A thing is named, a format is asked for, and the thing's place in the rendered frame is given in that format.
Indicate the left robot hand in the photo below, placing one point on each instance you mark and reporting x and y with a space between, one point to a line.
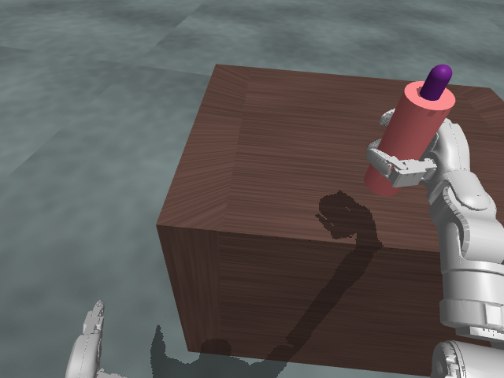
84 360

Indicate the right robot arm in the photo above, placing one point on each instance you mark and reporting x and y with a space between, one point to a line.
471 244

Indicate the right robot hand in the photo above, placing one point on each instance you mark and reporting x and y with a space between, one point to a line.
448 151

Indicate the bottle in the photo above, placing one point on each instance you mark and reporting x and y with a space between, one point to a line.
422 108

